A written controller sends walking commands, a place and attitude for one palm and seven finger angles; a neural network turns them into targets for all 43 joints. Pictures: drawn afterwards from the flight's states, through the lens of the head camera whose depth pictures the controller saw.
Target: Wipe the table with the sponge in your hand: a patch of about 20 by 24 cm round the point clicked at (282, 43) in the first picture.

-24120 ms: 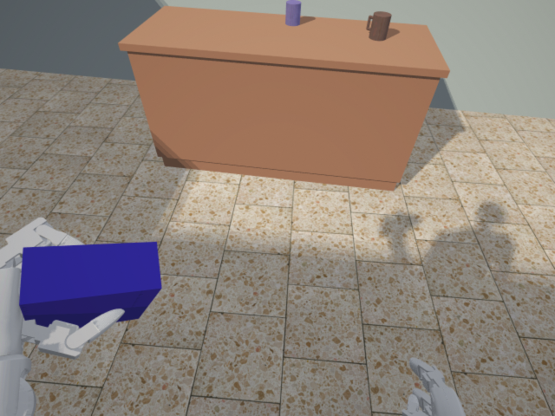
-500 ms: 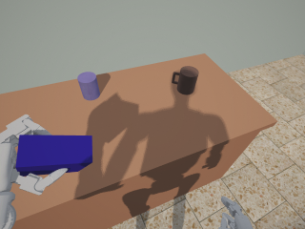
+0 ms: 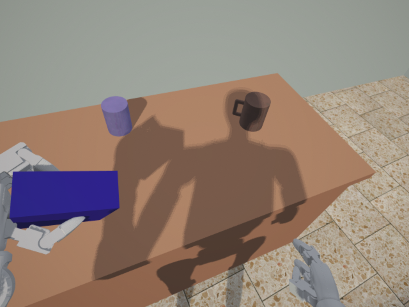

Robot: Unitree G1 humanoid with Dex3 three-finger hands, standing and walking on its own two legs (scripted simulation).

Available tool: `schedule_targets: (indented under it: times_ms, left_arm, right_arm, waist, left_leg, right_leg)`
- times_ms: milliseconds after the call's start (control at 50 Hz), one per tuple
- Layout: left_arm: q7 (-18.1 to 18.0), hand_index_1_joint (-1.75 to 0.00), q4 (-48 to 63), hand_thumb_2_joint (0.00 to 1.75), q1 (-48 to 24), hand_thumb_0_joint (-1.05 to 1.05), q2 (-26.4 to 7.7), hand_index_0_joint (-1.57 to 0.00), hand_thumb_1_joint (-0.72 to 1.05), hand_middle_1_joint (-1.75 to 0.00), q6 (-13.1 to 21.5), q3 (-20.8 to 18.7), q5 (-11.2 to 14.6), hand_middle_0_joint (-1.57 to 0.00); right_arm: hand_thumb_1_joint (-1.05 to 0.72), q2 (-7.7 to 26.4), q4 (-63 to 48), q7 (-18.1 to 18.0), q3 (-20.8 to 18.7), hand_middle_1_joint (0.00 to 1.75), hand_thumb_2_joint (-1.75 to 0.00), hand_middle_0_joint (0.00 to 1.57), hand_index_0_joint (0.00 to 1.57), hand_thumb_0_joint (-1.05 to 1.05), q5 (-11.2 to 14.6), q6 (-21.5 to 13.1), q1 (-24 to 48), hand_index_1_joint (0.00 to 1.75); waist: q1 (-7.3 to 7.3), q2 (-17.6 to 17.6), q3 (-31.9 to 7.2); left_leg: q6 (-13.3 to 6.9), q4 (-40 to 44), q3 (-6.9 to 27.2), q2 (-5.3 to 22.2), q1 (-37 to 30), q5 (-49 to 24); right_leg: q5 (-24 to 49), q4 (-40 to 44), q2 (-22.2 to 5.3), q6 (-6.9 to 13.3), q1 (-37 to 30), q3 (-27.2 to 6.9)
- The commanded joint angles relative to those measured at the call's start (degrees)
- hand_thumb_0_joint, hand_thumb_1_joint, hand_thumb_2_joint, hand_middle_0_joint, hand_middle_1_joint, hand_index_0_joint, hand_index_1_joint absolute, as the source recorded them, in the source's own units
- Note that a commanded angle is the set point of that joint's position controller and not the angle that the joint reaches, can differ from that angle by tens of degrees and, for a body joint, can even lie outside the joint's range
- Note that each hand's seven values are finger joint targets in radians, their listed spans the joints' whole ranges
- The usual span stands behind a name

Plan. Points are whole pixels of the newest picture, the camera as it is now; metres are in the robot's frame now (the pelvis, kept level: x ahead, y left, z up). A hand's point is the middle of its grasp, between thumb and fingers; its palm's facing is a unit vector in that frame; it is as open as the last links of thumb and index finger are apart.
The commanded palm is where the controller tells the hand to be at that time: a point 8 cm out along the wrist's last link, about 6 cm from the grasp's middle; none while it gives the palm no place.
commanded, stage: come to a stop and stand still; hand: left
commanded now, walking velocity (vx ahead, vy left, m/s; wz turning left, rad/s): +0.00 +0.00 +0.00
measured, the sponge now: (80, 200) +0.23 +0.22 +0.14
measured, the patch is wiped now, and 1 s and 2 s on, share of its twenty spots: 0.00 0.00 0.00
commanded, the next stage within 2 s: look again from close up in 0.08 s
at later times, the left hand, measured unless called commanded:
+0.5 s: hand (47, 212) +0.20 +0.24 +0.16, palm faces +0.37 -0.85 -0.37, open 9.4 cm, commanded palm +0.14 +0.27 +0.17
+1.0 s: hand (38, 233) +0.17 +0.24 +0.15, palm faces +0.45 -0.66 -0.60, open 9.4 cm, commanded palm +0.14 +0.26 +0.17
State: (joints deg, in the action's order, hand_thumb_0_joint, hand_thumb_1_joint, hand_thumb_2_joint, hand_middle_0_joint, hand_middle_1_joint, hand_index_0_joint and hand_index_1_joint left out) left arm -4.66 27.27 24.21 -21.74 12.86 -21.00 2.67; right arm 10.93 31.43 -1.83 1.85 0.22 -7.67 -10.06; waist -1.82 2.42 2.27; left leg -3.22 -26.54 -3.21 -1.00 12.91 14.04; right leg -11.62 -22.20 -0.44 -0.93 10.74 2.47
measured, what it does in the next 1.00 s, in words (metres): shifts its weight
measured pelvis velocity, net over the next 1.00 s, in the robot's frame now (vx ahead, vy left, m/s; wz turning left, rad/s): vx -0.03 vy -0.05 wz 0.05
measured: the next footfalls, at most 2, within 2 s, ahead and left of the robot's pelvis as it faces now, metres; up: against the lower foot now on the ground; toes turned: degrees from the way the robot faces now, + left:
none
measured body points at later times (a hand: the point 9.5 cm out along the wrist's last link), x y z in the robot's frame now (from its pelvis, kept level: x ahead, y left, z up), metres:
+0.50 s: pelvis -0.02 -0.01 +0.00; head +0.00 +0.01 +0.45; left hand +0.17 +0.28 +0.18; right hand +0.15 -0.23 -0.07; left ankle +0.00 +0.07 -0.74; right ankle +0.00 -0.13 -0.74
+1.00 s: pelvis -0.03 -0.05 -0.02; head -0.03 -0.05 +0.43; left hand +0.14 +0.27 +0.18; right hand +0.20 -0.25 -0.08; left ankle +0.00 +0.07 -0.74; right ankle +0.00 -0.13 -0.74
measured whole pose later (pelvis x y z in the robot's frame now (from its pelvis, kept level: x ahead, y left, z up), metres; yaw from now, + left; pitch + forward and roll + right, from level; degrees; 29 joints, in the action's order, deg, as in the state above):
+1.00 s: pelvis -0.03 -0.05 -0.02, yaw +3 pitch -2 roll +0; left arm -4.9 22.4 18.8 -28.3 1.1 -20.1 -5.7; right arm 13.6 34.7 -2.2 2.7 -0.8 -4.8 -7.5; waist -4.6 -0.8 0.6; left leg 0.0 -35.6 0.2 0.1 18.6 15.5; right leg -16.8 -35.4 0.9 2.9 17.3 4.9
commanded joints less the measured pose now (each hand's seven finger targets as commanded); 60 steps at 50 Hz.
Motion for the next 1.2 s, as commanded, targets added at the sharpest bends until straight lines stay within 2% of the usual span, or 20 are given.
schedule_targets:
  times_ms: [0,220,540,560,580,600,620,640,660,680,740,820,860,880,940,1020,1080,1140,1160,1180]
  left_arm:
    - [-1.6,-1.60,12.5,1.30,-4.4,0.00,-8.1,-1.20,0.10,-1.60,3.3,-4.8,0.8,-1.20]
    - [-2.1,-1.60,11.8,1.30,-5.1,0.00,-8.4,-1.20,0.10,-1.60,3.3,-4.6,0.3,-1.20]
    - [-2.0,-1.60,10.6,1.30,-4.1,0.00,-8.3,-1.20,0.10,-1.60,3.1,-4.6,0.3,-1.20]
    - [-2.6,-1.60,34.0,1.30,-57.3,0.00,-53.3,-1.20,0.10,-1.60,11.5,-21.7,-1.8,-1.20]
    - [-0.4,-1.60,-0.2,1.30,-39.9,0.00,-25.8,-1.20,0.10,-1.60,-1.5,-15.4,-7.3,-1.20]
    - [0.4,-1.60,-5.3,1.30,-26.3,0.00,-17.4,-1.20,0.10,-1.60,-6.4,-6.8,-0.9,-1.20]
    - [2.3,-1.60,2.4,1.30,-24.7,0.00,-13.5,-1.20,0.10,-1.60,-8.5,-6.8,0.6,-1.20]
    - [3.5,-1.60,1.6,1.30,-19.7,0.00,-12.7,-1.20,0.10,-1.60,-12.1,-5.0,2.3,-1.20]
    - [4.7,-1.60,0.1,1.30,-16.3,0.00,-7.1,-1.20,0.10,-1.60,-16.0,-0.4,2.7,-1.20]
    - [5.1,-1.60,1.9,1.30,-13.3,0.00,-8.8,-1.20,0.10,-1.60,-17.8,0.3,0.9,-1.20]
    - [4.9,-1.60,8.3,1.30,-8.6,0.00,-14.0,-1.20,0.10,-1.60,-19.0,-1.3,-5.2,-1.20]
    - [0.8,-1.60,12.0,1.30,-11.3,0.00,-18.8,-1.20,0.10,-1.60,-11.6,-9.9,-5.0,-1.20]
    - [-2.1,-1.60,12.9,1.30,-15.5,0.00,-24.3,-1.20,0.10,-1.60,-8.1,-14.8,-5.5,-1.20]
    - [-3.0,-1.60,11.9,1.30,-17.9,0.00,-20.3,-1.20,0.10,-1.60,-7.1,-10.5,-6.7,-1.20]
    - [-3.6,-1.60,4.7,1.30,-17.7,0.00,-20.3,-1.20,0.10,-1.60,-8.2,-7.9,-9.4,-1.20]
    - [0.7,-1.60,-1.2,1.30,-24.1,0.00,-21.5,-1.20,0.10,-1.60,-14.0,-2.1,-11.8,-1.20]
    - [3.5,-1.60,-0.7,1.30,-26.0,0.00,-23.7,-1.20,0.10,-1.60,-15.2,-1.6,-13.5,-1.20]
    - [3.8,-1.60,0.6,1.30,-20.3,0.00,-26.6,-1.20,0.10,-1.60,-12.5,-6.2,-14.1,-1.20]
    - [3.4,-1.60,0.9,1.30,-17.7,0.00,-29.7,-1.20,0.10,-1.60,-11.8,-10.0,-14.0,-1.20]
    - [3.2,-1.60,0.8,1.30,-17.1,0.00,-27.6,-1.20,0.10,-1.60,-11.3,-8.9,-13.8,-1.20]
  right_arm:
    - [-0.90,7.5,-7.9,-0.9,-3.4,0.30,-0.90,0.20,0.20,0.00,0.4,-2.8,3.2,0.30]
    - [-0.90,7.8,-7.6,-1.2,-3.5,0.30,-0.90,0.20,0.20,0.00,0.3,-2.9,3.6,0.30]
    - [-0.90,8.2,-7.1,-1.3,-3.9,0.30,-0.90,0.20,0.20,0.00,0.5,-3.3,3.4,0.30]
    - [-0.90,12.5,-13.4,-5.3,4.9,0.30,-0.90,0.20,0.20,0.00,5.6,-0.6,-5.5,0.30]
    - [-0.90,8.2,-4.1,-3.7,-4.6,0.30,-0.90,0.20,0.20,0.00,-1.8,-1.8,4.4,0.30]
    - [-0.90,12.0,-6.0,-0.5,-4.3,0.30,-0.90,0.20,0.20,0.00,-0.6,-2.4,3.8,0.30]
    - [-0.90,12.6,-6.2,-0.2,-3.9,0.30,-0.90,0.20,0.20,0.00,-0.4,-2.7,5.5,0.30]
    - [-0.90,11.9,-6.0,-0.5,-3.5,0.30,-0.90,0.20,0.20,0.00,0.4,-2.5,6.4,0.30]
    - [-0.90,10.7,-6.4,0.6,-1.9,0.30,-0.90,0.20,0.20,0.00,1.9,-2.4,9.6,0.30]
    - [-0.90,11.8,-5.9,0.8,-2.1,0.30,-0.90,0.20,0.20,0.00,1.5,-2.0,8.3,0.30]
    - [-0.90,11.7,-7.7,1.6,-1.9,0.30,-0.90,0.20,0.20,0.00,0.9,-0.6,9.4,0.30]
    - [-0.90,10.5,-7.6,0.2,-2.0,0.30,-0.90,0.20,0.20,0.00,-0.5,0.0,10.8,0.30]
    - [-0.90,10.2,-6.3,-0.6,-2.3,0.30,-0.90,0.20,0.20,0.00,-0.5,-0.1,11.0,0.30]
    - [-0.90,9.1,-6.3,-0.7,-2.2,0.30,-0.90,0.20,0.20,0.00,-0.9,-0.3,10.6,0.30]
    - [-0.90,10.1,-4.4,-1.5,-2.6,0.30,-0.90,0.20,0.20,0.00,-1.1,0.0,8.9,0.30]
    - [-0.90,10.7,-4.6,-3.6,-1.9,0.30,-0.90,0.20,0.20,0.00,0.0,0.9,9.9,0.30]
    - [-0.90,10.3,-5.5,-4.6,-1.6,0.30,-0.90,0.20,0.20,0.00,0.4,0.9,11.3,0.30]
    - [-0.90,10.1,-5.5,-4.7,-2.3,0.30,-0.90,0.20,0.20,0.00,-0.2,0.7,10.5,0.30]
    - [-0.90,10.1,-5.6,-4.5,-2.3,0.30,-0.90,0.20,0.20,0.00,0.0,0.5,10.8,0.30]
    - [-0.90,9.7,-5.8,-4.4,-2.3,0.30,-0.90,0.20,0.20,0.00,-0.1,0.8,10.5,0.30]
  waist:
    - [0.75,-7.1,-10.3]
    - [0.71,-6.3,-8.4]
    - [0.86,-5.7,-7.3]
    - [5.13,-19.0,-9.1]
    - [-1.99,-15.9,-14.7]
    - [-1.21,-12.2,-12.6]
    - [-2.61,-10.7,-16.1]
    - [-3.61,-10.9,-15.4]
    - [-2.85,-10.0,-12.2]
    - [-3.28,-8.5,-8.1]
    - [-2.40,-4.4,-6.8]
    - [-1.55,-0.7,-9.3]
    - [-1.76,-5.0,-10.2]
    - [-1.29,-8.3,-10.2]
    - [0.01,-11.0,-8.7]
    - [0.86,-8.1,-6.6]
    - [-0.04,-6.5,-8.0]
    - [-2.28,-4.2,-10.6]
    - [-3.30,-4.3,-11.2]
    - [-2.92,-2.8,-11.5]
  left_leg:
    - [4.0,5.4,6.4,6.5,-2.4,-16.9]
    - [2.8,7.8,7.0,5.8,0.9,-4.6]
    - [2.3,8.0,6.9,5.4,0.9,-1.9]
    - [-0.9,7.4,10.4,5.6,15.1,11.3]
    - [4.8,3.7,5.5,2.8,-3.3,-4.9]
    - [7.0,4.1,8.6,3.3,-6.1,-15.2]
    - [6.4,3.0,7.4,4.0,-11.6,-16.8]
    - [5.4,2.7,6.2,3.2,-11.4,-16.0]
    - [5.3,3.2,6.2,3.3,-9.7,-12.4]
    - [5.0,3.7,6.2,3.6,-6.0,-11.7]
    - [3.3,3.2,5.7,2.9,-2.3,-7.7]
    - [2.5,0.6,5.2,2.0,-1.1,-1.8]
    - [2.4,-0.3,4.9,1.6,-0.5,2.1]
    - [2.4,-1.1,4.7,1.1,-0.4,2.0]
    - [2.1,-2.4,4.4,0.8,1.2,4.3]
    - [1.2,-3.1,3.1,-0.1,2.3,6.4]
    - [1.0,-4.3,2.8,-0.3,1.9,3.8]
    - [1.2,-5.9,3.3,0.3,2.5,-1.1]
    - [1.5,-6.6,3.3,0.4,2.7,-2.5]
    - [1.5,-7.3,3.2,0.3,4.1,-3.1]
  right_leg:
    - [13.4,0.4,-2.2,1.7,-5.5,-3.1]
    - [7.8,2.3,-2.4,1.7,-5.4,-3.8]
    - [5.4,3.8,-2.3,1.8,-3.4,-5.0]
    - [-4.1,-7.1,1.3,-2.0,-9.0,-3.0]
    - [0.8,-8.0,1.2,3.7,-0.8,0.5]
    - [1.8,-7.1,1.8,4.0,4.9,3.3]
    - [3.4,-5.8,1.9,3.5,5.3,2.4]
    - [4.8,-5.4,1.6,3.3,3.6,2.5]
    - [3.4,-5.6,2.2,3.2,4.6,2.8]
    - [5.5,-5.3,1.5,3.2,4.1,3.7]
    - [4.1,-5.8,1.8,3.0,3.9,3.3]
    - [-1.9,-6.3,2.5,2.0,6.9,2.7]
    - [-5.1,-6.4,2.6,2.0,8.3,1.6]
    - [-5.4,-6.5,2.1,2.1,8.8,1.5]
    - [-6.7,-6.0,1.2,1.9,10.7,0.5]
    - [-11.2,-2.6,0.0,1.3,10.4,-2.0]
    - [-12.5,-1.3,-0.7,1.3,8.6,-4.0]
    - [-8.6,-2.2,-1.4,1.3,5.3,-5.4]
    - [-7.3,-2.3,-1.4,1.5,4.1,-6.6]
    - [-5.7,-2.8,-2.1,1.0,3.4,-6.7]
